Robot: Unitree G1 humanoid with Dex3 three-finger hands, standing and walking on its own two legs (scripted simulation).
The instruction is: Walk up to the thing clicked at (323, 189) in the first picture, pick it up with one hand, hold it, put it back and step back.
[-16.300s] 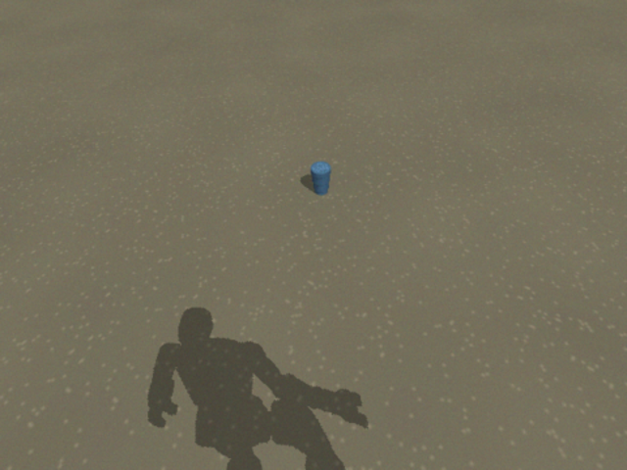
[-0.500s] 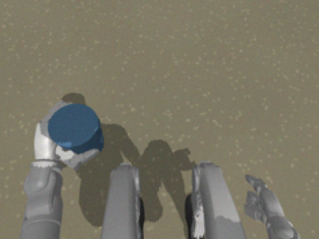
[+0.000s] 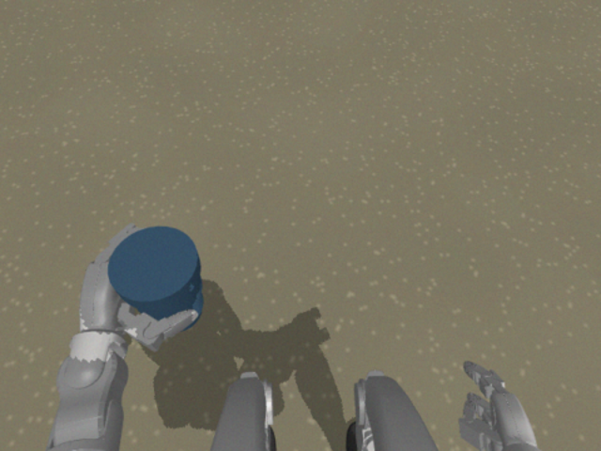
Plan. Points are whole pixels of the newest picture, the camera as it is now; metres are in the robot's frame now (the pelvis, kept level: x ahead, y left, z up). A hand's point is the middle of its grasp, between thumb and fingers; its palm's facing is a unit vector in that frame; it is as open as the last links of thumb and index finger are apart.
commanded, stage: lift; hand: left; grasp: from the side
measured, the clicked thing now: (168, 289) +0.33 +0.19 +0.01
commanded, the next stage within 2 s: hold in 1.00 s
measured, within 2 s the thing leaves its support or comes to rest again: neither
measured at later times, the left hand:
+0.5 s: hand (153, 258) +0.33 +0.18 +0.09, palm faces -0.01 -1.00 -0.04, open 11.4 cm
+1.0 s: hand (151, 227) +0.35 +0.17 +0.13, palm faces -0.01 -1.00 -0.01, open 11.4 cm
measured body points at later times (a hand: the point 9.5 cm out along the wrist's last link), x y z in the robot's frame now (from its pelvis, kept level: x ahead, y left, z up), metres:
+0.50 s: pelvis +0.02 +0.00 +0.07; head +0.10 +0.01 +0.51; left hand +0.33 +0.23 +0.10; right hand +0.16 -0.25 -0.04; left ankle +0.05 +0.11 -0.59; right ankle +0.04 -0.13 -0.59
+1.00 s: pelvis +0.03 -0.01 +0.10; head +0.09 +0.00 +0.55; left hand +0.34 +0.23 +0.13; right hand +0.16 -0.25 -0.01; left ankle +0.05 +0.11 -0.59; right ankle +0.04 -0.13 -0.59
